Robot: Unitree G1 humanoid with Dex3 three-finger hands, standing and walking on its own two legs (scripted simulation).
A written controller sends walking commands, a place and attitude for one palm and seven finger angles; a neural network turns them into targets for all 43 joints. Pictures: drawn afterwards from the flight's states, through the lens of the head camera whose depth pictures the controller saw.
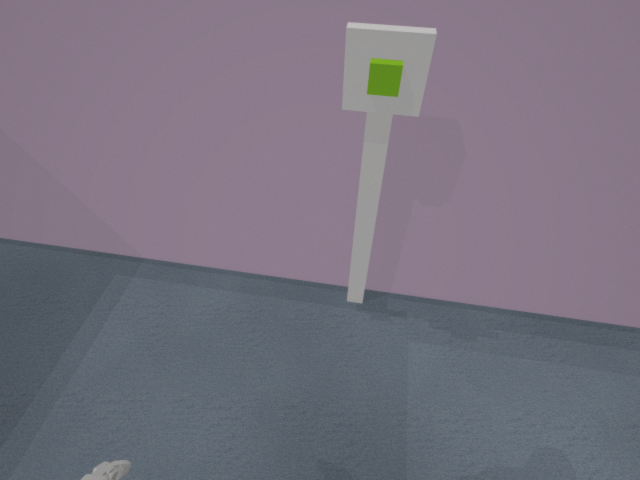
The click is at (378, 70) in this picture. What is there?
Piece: button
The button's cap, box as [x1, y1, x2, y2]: [367, 58, 402, 96]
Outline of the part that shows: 371,58 367,93 397,96 402,61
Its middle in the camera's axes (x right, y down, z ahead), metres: +0.13 -0.33 +0.78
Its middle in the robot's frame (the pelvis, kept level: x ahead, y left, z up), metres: +0.83 -0.08 +0.12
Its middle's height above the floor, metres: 0.89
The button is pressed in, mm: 0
